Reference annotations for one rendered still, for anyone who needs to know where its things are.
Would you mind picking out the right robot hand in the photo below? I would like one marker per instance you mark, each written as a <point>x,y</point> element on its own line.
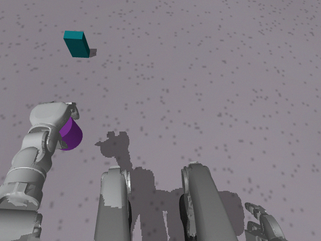
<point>268,228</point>

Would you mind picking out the left robot arm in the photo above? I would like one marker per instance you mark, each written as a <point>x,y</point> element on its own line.
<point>21,193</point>

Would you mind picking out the left robot hand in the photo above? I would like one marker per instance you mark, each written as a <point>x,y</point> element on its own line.
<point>55,114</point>

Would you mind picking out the right robot foot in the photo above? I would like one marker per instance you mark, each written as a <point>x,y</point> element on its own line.
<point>184,218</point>

